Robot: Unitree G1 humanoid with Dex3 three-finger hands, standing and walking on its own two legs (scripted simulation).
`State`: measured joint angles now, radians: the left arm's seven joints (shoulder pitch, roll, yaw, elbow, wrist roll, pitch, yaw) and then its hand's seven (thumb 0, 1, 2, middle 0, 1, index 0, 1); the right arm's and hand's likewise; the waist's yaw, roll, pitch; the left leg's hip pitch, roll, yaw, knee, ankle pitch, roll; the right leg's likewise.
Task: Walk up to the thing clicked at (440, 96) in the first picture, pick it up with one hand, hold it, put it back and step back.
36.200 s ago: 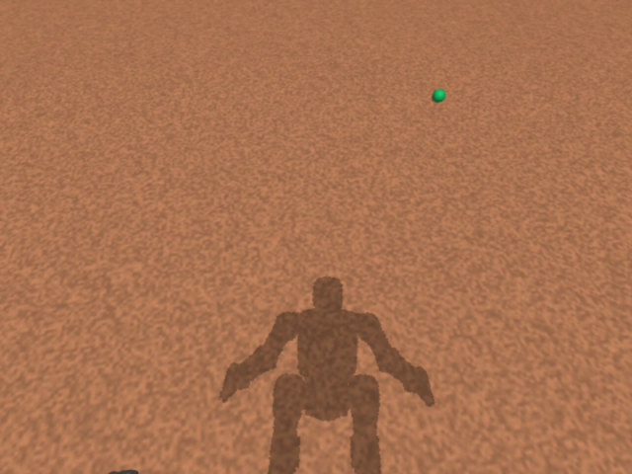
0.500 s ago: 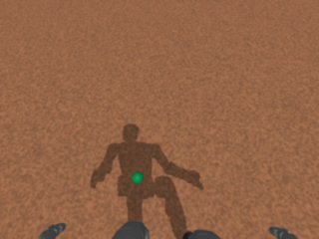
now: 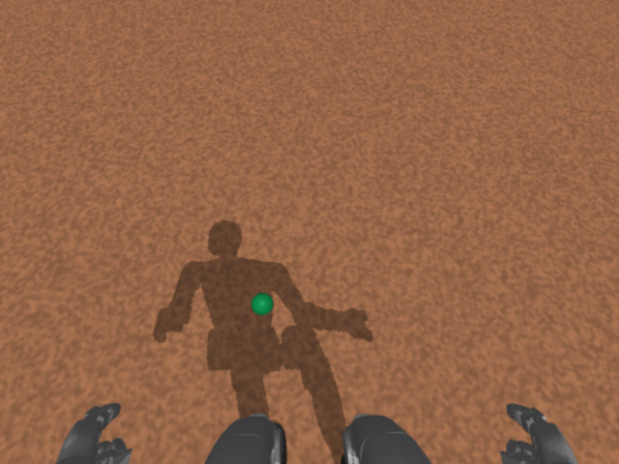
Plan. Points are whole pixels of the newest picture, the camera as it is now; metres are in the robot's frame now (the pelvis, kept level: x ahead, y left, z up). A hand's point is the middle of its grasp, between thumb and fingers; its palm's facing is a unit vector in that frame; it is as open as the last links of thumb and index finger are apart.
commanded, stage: step back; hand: left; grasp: from above
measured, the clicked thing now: (262, 303) +0.52 +0.15 -0.72
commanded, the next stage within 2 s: none
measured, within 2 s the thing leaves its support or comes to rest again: neither
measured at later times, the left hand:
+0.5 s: hand out of the picture -0.02 +0.28 -0.15, palm faces +0.05 -0.93 -0.36, open 7.4 cm
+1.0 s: hand out of the picture -0.26 +0.23 -0.13, palm faces -0.01 -0.91 -0.42, open 7.4 cm
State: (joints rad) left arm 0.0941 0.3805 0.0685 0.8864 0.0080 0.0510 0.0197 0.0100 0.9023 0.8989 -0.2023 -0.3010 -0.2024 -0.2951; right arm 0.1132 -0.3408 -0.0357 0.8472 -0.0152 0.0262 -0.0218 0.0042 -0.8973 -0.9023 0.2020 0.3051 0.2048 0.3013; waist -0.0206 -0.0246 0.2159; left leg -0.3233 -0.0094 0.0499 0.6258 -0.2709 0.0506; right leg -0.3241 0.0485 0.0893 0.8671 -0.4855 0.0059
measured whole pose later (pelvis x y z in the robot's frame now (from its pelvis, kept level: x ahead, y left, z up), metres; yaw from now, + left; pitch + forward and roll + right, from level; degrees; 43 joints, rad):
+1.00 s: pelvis -0.31 -0.04 +0.01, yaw -2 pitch -3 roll +3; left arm 0.25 0.35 0.07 0.86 0.04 0.06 -0.01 0.01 0.90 0.90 -0.21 -0.30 -0.21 -0.30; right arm 0.15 -0.41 -0.06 0.85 0.00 0.06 -0.02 0.01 -0.90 -0.90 0.20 0.30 0.20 0.30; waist 0.04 0.02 0.13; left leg -0.53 -0.10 -0.13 1.08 -0.43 -0.01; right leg -0.26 -0.02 0.05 0.64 -0.33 -0.03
